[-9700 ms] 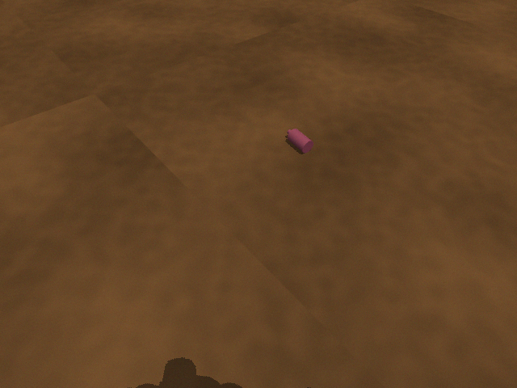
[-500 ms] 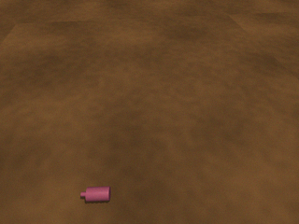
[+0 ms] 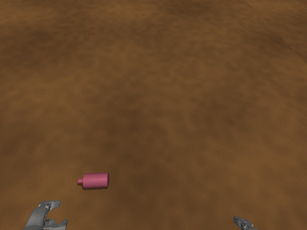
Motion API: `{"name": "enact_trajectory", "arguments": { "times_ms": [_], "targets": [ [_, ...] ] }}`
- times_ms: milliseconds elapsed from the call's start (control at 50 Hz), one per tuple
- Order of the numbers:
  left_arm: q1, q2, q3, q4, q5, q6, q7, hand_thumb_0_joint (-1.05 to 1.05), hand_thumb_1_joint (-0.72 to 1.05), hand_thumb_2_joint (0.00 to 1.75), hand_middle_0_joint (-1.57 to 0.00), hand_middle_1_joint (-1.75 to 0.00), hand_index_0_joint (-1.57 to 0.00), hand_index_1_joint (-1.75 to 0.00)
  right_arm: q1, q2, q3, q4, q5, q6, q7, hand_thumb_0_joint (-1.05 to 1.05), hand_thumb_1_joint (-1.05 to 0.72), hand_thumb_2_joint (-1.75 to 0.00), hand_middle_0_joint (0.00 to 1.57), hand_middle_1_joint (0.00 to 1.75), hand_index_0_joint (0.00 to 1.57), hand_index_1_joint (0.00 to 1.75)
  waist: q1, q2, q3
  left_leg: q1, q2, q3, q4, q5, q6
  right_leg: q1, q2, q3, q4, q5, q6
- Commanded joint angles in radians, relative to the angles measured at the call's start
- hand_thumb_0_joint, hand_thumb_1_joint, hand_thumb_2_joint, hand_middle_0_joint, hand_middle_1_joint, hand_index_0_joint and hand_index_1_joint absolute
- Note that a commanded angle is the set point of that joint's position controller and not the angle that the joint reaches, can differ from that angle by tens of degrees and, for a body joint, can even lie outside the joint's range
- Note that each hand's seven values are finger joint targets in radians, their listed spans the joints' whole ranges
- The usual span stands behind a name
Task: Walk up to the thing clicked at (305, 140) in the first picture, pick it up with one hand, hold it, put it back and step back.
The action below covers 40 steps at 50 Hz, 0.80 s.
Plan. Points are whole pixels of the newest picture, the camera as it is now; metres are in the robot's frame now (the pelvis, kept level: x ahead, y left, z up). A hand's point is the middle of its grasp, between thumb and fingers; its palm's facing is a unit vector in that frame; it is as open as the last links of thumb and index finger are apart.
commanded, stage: rise first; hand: left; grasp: from above
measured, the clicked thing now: (93, 180) +0.47 +0.32 -0.72
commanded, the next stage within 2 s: none
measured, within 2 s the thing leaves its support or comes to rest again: neither
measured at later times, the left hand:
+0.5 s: hand out of the picture +0.15 +0.27 -0.20, palm faces -0.14 -0.88 -0.45, open 13.9 cm
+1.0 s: hand out of the picture +0.17 +0.31 -0.30, palm faces -0.35 -0.70 -0.62, open 14.1 cm
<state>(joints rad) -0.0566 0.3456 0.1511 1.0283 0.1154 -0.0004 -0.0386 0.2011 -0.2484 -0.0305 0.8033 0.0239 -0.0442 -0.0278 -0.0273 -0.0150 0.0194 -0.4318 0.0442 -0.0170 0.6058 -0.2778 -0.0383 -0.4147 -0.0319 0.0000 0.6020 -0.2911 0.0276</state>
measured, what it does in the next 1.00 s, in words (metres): lowers itself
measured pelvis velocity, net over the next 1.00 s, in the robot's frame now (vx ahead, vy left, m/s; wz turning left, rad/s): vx -0.02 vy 0.01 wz -0.01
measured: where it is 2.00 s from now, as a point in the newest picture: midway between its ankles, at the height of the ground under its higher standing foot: outside the picture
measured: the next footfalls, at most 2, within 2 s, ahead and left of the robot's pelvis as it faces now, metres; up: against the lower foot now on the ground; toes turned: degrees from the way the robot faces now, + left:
none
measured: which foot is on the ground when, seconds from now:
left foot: down 0.00-1.00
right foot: down 0.00-1.00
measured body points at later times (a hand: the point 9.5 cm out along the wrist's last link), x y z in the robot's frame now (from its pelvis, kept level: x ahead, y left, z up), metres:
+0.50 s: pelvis +0.01 +0.02 -0.06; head +0.09 +0.03 +0.38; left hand +0.16 +0.32 -0.17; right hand +0.18 -0.23 -0.15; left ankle +0.02 +0.14 -0.73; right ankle +0.01 -0.14 -0.73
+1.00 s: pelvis -0.02 +0.01 -0.16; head +0.12 +0.03 +0.26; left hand +0.19 +0.34 -0.26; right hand +0.17 -0.25 -0.25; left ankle +0.02 +0.14 -0.73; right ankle +0.01 -0.14 -0.73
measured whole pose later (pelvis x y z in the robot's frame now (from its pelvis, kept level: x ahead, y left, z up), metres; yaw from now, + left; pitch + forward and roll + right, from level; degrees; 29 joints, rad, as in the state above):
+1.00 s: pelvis -0.02 +0.01 -0.16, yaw -1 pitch +27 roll -3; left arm 0.08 0.44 0.16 0.57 0.46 0.05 0.01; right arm 0.13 -0.26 -0.04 0.57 -0.01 -0.21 -0.01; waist -0.03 0.00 -0.17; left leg -1.36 0.03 -0.07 1.53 -0.63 -0.03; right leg -1.32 -0.03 0.00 1.49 -0.64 0.05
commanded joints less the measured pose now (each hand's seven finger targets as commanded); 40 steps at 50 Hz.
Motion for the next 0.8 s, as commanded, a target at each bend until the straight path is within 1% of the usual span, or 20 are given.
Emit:
{"name": "enact_trajectory", "arguments": {
  "times_ms": [0, 20, 40, 120, 160, 180, 200, 220, 280, 320, 380, 440, 460, 480, 540, 620, 640, 660, 720, 780],
  "targets": [
    [0.066, 0.156, 0.031, -0.114, 0.043, 0.074, 0.025, 0.0, -0.26, 0.94, -0.02, -1.14, -0.08, -1.08, 0.001, -0.171, -0.062, -0.169, 0.002, -0.029, 0.001, 0.0, -0.87, -0.89, 0.2, 0.3, 0.2, 0.3, 0.044, 0.064, -0.22, 0.027, -0.062, 0.051, -0.006, 0.163, 0.023, 0.038, 0.034, -0.042, -0.018, 0.141, -0.04],
    [0.037, 0.174, 0.039, -0.161, 0.05, 0.092, 0.032, 0.0, -0.34, 0.95, -0.04, -1.14, -0.08, -1.1, -0.006, -0.172, -0.067, -0.187, 0.003, -0.03, 0.003, 0.0, -0.87, -0.89, 0.2, 0.3, 0.2, 0.3, 0.039, 0.056, -0.228, 0.007, -0.055, 0.046, 0.01, 0.149, 0.023, 0.015, 0.038, -0.046, -0.003, 0.126, -0.04],
    [0.057, 0.18, 0.043, -0.193, 0.053, 0.111, 0.037, 0.0, -0.42, 0.94, -0.04, -1.13, -0.08, -1.09, -0.018, -0.17, -0.067, -0.213, 0.006, -0.031, 0.007, 0.0, -0.87, -0.89, 0.2, 0.3, 0.2, 0.3, 0.041, 0.053, -0.221, -0.009, -0.052, 0.044, 0.017, 0.122, 0.024, 0.002, 0.039, -0.051, 0.005, 0.094, -0.041],
    [0.071, 0.138, 0.021, -0.293, 0.058, 0.15, 0.044, 0.0, -0.52, 0.96, -0.06, -1.11, -0.08, -1.09, -0.003, -0.157, -0.067, -0.248, 0.005, -0.053, 0.012, 0.0, -0.88, -0.89, 0.2, 0.3, 0.2, 0.3, 0.013, 0.021, -0.216, -0.084, -0.044, 0.039, 0.092, 0.046, 0.029, -0.107, 0.041, -0.052, 0.076, 0.022, -0.037],
    [0.064, 0.163, 0.047, -0.363, 0.071, 0.144, 0.049, 0.0, -0.54, 0.96, -0.06, -1.11, -0.09, -1.08, 0.013, -0.157, -0.074, -0.258, 0.001, -0.067, 0.011, 0.0, -0.9, -0.9, 0.2, 0.3, 0.2, 0.3, 0.015, 0.024, -0.267, -0.104, -0.042, 0.037, 0.149, 0.067, 0.029, -0.137, 0.04, -0.05, 0.134, 0.04, -0.034],
    [0.068, 0.153, 0.044, -0.391, 0.078, 0.138, 0.05, 0.0, -0.54, 0.96, -0.06, -1.1, -0.08, -1.08, 0.022, -0.153, -0.074, -0.264, -0.003, -0.076, 0.011, 0.0, -0.89, -0.9, 0.2, 0.3, 0.2, 0.3, 0.009, 0.038, -0.288, -0.108, -0.037, 0.033, 0.175, 0.082, 0.029, -0.157, 0.041, -0.05, 0.169, 0.055, -0.034],
    [0.075, 0.16, 0.047, -0.434, 0.085, 0.132, 0.053, 0.0, -0.54, 0.96, -0.06, -1.1, -0.08, -1.08, 0.018, -0.148, -0.075, -0.269, -0.005, -0.083, 0.009, 0.0, -0.89, -0.89, 0.2, 0.3, 0.2, 0.3, 0.017, 0.052, -0.307, -0.122, -0.037, 0.031, 0.199, 0.093, 0.028, -0.178, 0.038, -0.048, 0.191, 0.062, -0.036],
    [0.085, 0.154, 0.044, -0.467, 0.091, 0.13, 0.054, 0.0, -0.54, 0.96, -0.06, -1.1, -0.08, -1.08, 0.018, -0.147, -0.074, -0.28, -0.007, -0.091, 0.007, 0.0, -0.88, -0.89, 0.2, 0.3, 0.2, 0.3, 0.007, 0.066, -0.32, -0.133, -0.032, 0.028, 0.22, 0.087, 0.027, -0.204, 0.038, -0.047, 0.218, 0.058, -0.035],
    [0.166, 0.169, 0.064, -0.549, 0.113, 0.138, 0.057, 0.0, -0.54, 0.97, -0.06, -1.1, -0.07, -1.08, 0.022, -0.144, -0.076, -0.299, -0.01, -0.104, 0.001, 0.0, -0.88, -0.89, 0.2, 0.3, 0.2, 0.3, 0.022, 0.117, -0.361, -0.138, -0.02, 0.013, 0.247, 0.118, 0.019, -0.237, 0.037, -0.047, 0.271, 0.067, -0.039],
    [0.229, 0.143, 0.045, -0.584, 0.122, 0.16, 0.056, 0.0, -0.53, 0.97, -0.05, -1.09, -0.07, -1.07, 0.024, -0.144, -0.076, -0.314, -0.01, -0.108, -0.003, 0.0, -0.87, -0.89, 0.2, 0.3, 0.2, 0.3, 0.012, 0.102, -0.366, -0.145, -0.02, 0.011, 0.266, 0.138, 0.022, -0.238, 0.037, -0.047, 0.284, 0.084, -0.038],
    [0.261, 0.148, 0.047, -0.643, 0.126, 0.192, 0.055, 0.0, -0.55, 0.97, -0.06, -1.07, -0.07, -1.06, 0.013, -0.142, -0.074, -0.328, -0.012, -0.113, -0.004, 0.0, -0.88, -0.89, 0.2, 0.3, 0.2, 0.3, 0.012, 0.103, -0.359, -0.183, -0.017, 0.001, 0.295, 0.143, 0.023, -0.265, 0.039, -0.047, 0.31, 0.082, -0.038],
    [0.294, 0.131, 0.032, -0.678, 0.131, 0.224, 0.055, 0.0, -0.54, 0.95, -0.06, -1.09, -0.09, -1.06, 0.01, -0.138, -0.07, -0.342, -0.015, -0.121, -0.006, 0.0, -0.91, -0.9, 0.2, 0.3, 0.2, 0.3, -0.002, 0.082, -0.363, -0.219, -0.013, -0.003, 0.333, 0.142, 0.029, -0.29, 0.038, -0.051, 0.334, 0.081, -0.037],
    [0.289, 0.149, 0.049, -0.696, 0.134, 0.229, 0.057, 0.0, -0.54, 0.95, -0.07, -1.08, -0.09, -1.06, 0.01, -0.138, -0.068, -0.348, -0.016, -0.123, -0.008, 0.0, -0.91, -0.9, 0.2, 0.3, 0.2, 0.3, -0.002, 0.081, -0.358, -0.241, -0.017, 0.001, 0.346, 0.124, 0.031, -0.293, 0.035, -0.049, 0.339, 0.074, -0.035],
    [0.311, 0.134, 0.036, -0.686, 0.139, 0.236, 0.055, 0.0, -0.53, 0.94, -0.06, -1.09, -0.09, -1.06, 0.007, -0.134, -0.064, -0.351, -0.017, -0.128, -0.008, 0.0, -0.9, -0.9, 0.2, 0.3, 0.2, 0.3, 0.002, 0.078, -0.352, -0.252, -0.015, -0.002, 0.349, 0.122, 0.029, -0.304, 0.035, -0.05, 0.351, 0.067, -0.037],
    [0.332, 0.14, 0.044, -0.718, 0.148, 0.244, 0.054, 0.0, -0.54, 0.94, -0.06, -1.08, -0.09, -1.05, 0.0, -0.134, -0.065, -0.369, -0.021, -0.138, -0.009, 0.0, -0.91, -0.9, 0.2, 0.3, 0.2, 0.3, 0.002, 0.094, -0.364, -0.281, -0.01, -0.014, 0.375, 0.112, 0.028, -0.359, 0.038, -0.054, 0.391, 0.042, -0.04],
    [0.36, 0.146, 0.049, -0.761, 0.16, 0.239, 0.054, 0.0, -0.54, 0.94, -0.07, -1.09, -0.09, -1.06, -0.001, -0.125, -0.062, -0.387, -0.022, -0.152, -0.009, 0.0, -0.91, -0.9, 0.2, 0.3, 0.2, 0.3, 0.005, 0.104, -0.386, -0.32, -0.018, -0.004, 0.42, 0.083, 0.03, -0.386, 0.037, -0.048, 0.426, 0.033, -0.04],
    [0.358, 0.167, 0.066, -0.779, 0.165, 0.235, 0.056, 0.0, -0.56, 0.95, -0.07, -1.09, -0.09, -1.06, -0.005, -0.125, -0.061, -0.39, -0.024, -0.156, -0.01, 0.0, -0.92, -0.9, 0.2, 0.3, 0.2, 0.3, 0.009, 0.111, -0.398, -0.339, -0.019, -0.005, 0.44, 0.088, 0.031, -0.399, 0.036, -0.048, 0.442, 0.038, -0.041],
    [0.382, 0.149, 0.056, -0.768, 0.169, 0.233, 0.055, 0.0, -0.55, 0.95, -0.06, -1.09, -0.09, -1.07, -0.001, -0.123, -0.062, -0.393, -0.024, -0.157, -0.009, 0.0, -0.91, -0.9, 0.2, 0.3, 0.2, 0.3, 0.005, 0.089, -0.402, -0.35, -0.021, -0.002, 0.455, 0.087, 0.033, -0.402, 0.038, -0.049, 0.449, 0.04, -0.039],
    [0.393, 0.162, 0.063, -0.789, 0.181, 0.224, 0.061, 0.0, -0.56, 0.96, -0.06, -1.09, -0.08, -1.07, -0.009, -0.119, -0.062, -0.401, -0.023, -0.162, -0.008, 0.0, -0.91, -0.9, 0.2, 0.3, 0.2, 0.3, 0.006, 0.087, -0.425, -0.389, -0.028, 0.006, 0.497, 0.073, 0.038, -0.425, 0.039, -0.044, 0.473, 0.042, -0.039],
    [0.272, 0.2, 0.066, -0.752, 0.214, 0.193, 0.063, 0.0, -0.57, 0.96, -0.07, -1.08, -0.08, -1.07, -0.029, -0.131, -0.063, -0.387, -0.024, -0.173, -0.007, 0.0, -0.91, -0.9, 0.2, 0.3, 0.2, 0.3, -0.017, 0.091, -0.394, -0.481, -0.026, 0.0, 0.554, -0.013, 0.041, -0.534, 0.038, -0.041, 0.531, -0.025, -0.04]
  ]
}}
